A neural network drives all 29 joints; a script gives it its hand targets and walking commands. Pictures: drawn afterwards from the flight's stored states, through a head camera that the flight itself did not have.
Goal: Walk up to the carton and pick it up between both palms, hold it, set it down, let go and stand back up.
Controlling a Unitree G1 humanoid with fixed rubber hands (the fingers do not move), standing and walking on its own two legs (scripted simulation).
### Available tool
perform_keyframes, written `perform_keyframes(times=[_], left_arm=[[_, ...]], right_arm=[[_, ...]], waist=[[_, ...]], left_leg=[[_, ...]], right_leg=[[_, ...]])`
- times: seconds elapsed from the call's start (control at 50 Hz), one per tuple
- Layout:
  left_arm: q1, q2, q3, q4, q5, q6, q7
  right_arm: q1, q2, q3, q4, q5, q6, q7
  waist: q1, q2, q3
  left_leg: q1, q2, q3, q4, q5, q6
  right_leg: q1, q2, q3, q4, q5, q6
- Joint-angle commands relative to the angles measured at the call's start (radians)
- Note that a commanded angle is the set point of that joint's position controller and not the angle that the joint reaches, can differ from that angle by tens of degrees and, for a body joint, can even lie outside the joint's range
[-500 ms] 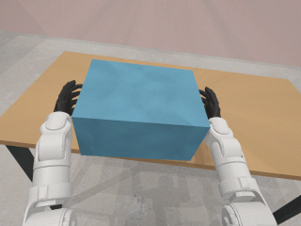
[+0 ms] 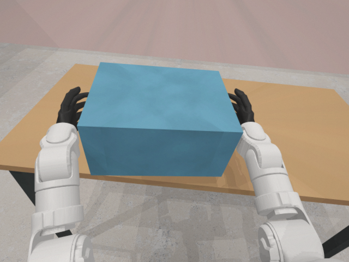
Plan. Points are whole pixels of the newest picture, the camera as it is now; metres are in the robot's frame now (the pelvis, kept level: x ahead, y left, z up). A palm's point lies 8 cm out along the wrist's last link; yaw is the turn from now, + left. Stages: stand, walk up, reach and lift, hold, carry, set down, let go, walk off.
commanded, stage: hold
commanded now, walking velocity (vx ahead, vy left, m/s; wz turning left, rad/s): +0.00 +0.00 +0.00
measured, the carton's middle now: (160, 118) +0.38 +0.02 +0.16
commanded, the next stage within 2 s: none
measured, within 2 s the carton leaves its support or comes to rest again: neither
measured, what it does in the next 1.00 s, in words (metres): stands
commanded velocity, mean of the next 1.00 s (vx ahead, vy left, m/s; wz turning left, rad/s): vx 0.00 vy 0.00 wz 0.00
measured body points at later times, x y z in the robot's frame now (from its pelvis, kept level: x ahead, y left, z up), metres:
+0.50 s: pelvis +0.00 +0.01 +0.00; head -0.05 +0.03 +0.45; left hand +0.36 +0.21 +0.18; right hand +0.37 -0.18 +0.17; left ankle +0.03 +0.12 -0.75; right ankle +0.00 -0.09 -0.75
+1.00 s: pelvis +0.00 +0.00 +0.00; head -0.05 +0.02 +0.45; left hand +0.36 +0.21 +0.17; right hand +0.37 -0.18 +0.17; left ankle +0.03 +0.12 -0.75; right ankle +0.00 -0.09 -0.75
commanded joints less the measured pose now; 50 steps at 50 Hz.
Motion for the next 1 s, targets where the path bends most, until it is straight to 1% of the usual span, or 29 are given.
perform_keyframes(times=[0.0,0.06,0.16,0.3,0.44,0.62,0.72,0.84,0.98], left_arm=[[-0.699,-0.416,-0.443,-0.175,-0.151,-0.059,-0.145],[-0.709,-0.419,-0.446,-0.165,-0.15,-0.072,-0.14],[-0.689,-0.421,-0.433,-0.135,-0.128,-0.071,-0.138],[-0.711,-0.445,-0.469,-0.165,-0.155,-0.078,-0.119],[-0.694,-0.443,-0.452,-0.141,-0.144,-0.064,-0.114],[-0.701,-0.442,-0.466,-0.173,-0.154,-0.066,-0.113],[-0.683,-0.433,-0.456,-0.173,-0.142,-0.061,-0.117],[-0.681,-0.43,-0.459,-0.191,-0.145,-0.061,-0.12],[-0.676,-0.427,-0.453,-0.183,-0.144,-0.06,-0.122]], right_arm=[[-0.777,0.489,0.35,-0.346,0.094,-0.077,0.152],[-0.78,0.491,0.351,-0.348,0.095,-0.08,0.152],[-0.777,0.474,0.349,-0.318,0.086,-0.08,0.161],[-0.816,0.472,0.365,-0.358,0.108,-0.099,0.17],[-0.803,0.453,0.346,-0.311,0.095,-0.091,0.18],[-0.797,0.457,0.349,-0.333,0.109,-0.092,0.176],[-0.782,0.454,0.353,-0.328,0.11,-0.085,0.173],[-0.782,0.459,0.366,-0.354,0.12,-0.083,0.168],[-0.777,0.458,0.366,-0.355,0.114,-0.077,0.167]], waist=[[-0.027,0.061,-0.373],[-0.028,0.079,-0.383],[-0.016,0.084,-0.332],[-0.007,0.083,-0.374],[-0.006,0.069,-0.344],[-0.017,0.081,-0.389],[-0.015,0.08,-0.365],[-0.013,0.078,-0.368],[-0.012,0.07,-0.354]], left_leg=[[0.119,-0.06,0.011,-0.003,0.135,0.001],[0.141,-0.062,0.004,0.009,0.159,-0.006],[0.15,-0.052,0.001,0.001,0.144,-0.008],[0.195,-0.044,-0.005,0.021,0.208,-0.015],[0.185,-0.037,-0.002,0.005,0.163,-0.007],[0.202,-0.045,-0.004,0.025,0.216,-0.016],[0.189,-0.047,-0.003,0.021,0.212,-0.017],[0.183,-0.05,-0.003,0.025,0.228,-0.018],[0.173,-0.049,-0.001,0.018,0.205,-0.015]], right_leg=[[0.086,-0.013,0.027,-0.022,0.302,0.072],[0.072,-0.008,0.017,-0.015,0.315,0.073],[0.029,-0.002,0.006,-0.023,0.242,0.065],[-0.01,0.013,-0.003,-0.022,0.229,0.056],[-0.031,0.01,0.002,-0.037,0.174,0.049],[0.0,0.012,0.004,-0.026,0.248,0.055],[0.013,0.009,0.006,-0.024,0.262,0.057],[0.027,0.01,0.007,-0.018,0.293,0.06],[0.021,0.008,0.009,-0.021,0.278,0.06]])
